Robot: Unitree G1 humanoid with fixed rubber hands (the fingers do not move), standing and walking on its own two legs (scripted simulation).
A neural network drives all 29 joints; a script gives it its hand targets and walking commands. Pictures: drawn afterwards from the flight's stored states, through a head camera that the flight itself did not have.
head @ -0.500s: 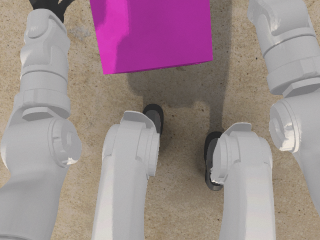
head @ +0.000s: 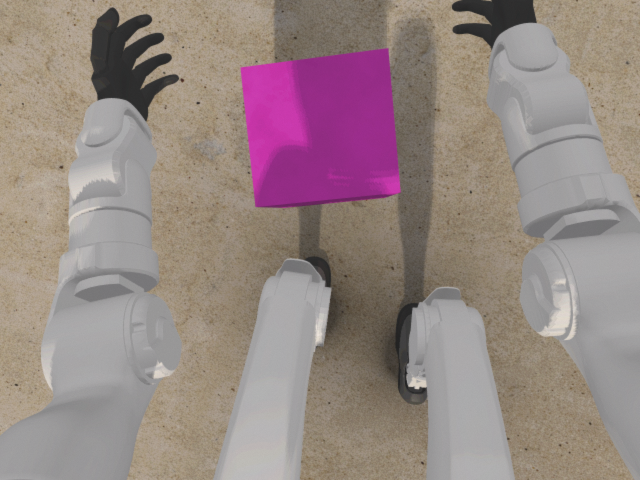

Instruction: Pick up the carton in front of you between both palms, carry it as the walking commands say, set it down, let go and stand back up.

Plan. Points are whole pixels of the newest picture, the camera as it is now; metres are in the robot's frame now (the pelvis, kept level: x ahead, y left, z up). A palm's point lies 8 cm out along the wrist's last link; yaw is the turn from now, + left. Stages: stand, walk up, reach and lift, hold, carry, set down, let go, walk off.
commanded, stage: set down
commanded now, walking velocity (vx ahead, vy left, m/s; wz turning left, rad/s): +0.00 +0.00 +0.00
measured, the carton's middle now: (325, 144) +0.48 +0.12 -0.39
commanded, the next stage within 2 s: let go in 0.34 s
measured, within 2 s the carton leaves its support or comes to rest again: neither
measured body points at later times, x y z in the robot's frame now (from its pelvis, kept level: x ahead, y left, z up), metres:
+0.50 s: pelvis +0.03 +0.01 +0.13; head +0.32 +0.04 +0.48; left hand +0.46 +0.31 +0.03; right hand +0.57 -0.08 +0.03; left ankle +0.13 +0.12 -0.48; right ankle +0.06 -0.12 -0.48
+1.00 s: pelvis +0.09 +0.03 +0.24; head +0.24 +0.03 +0.66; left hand +0.31 +0.28 +0.15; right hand +0.40 -0.15 +0.13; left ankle +0.13 +0.12 -0.48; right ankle +0.06 -0.12 -0.48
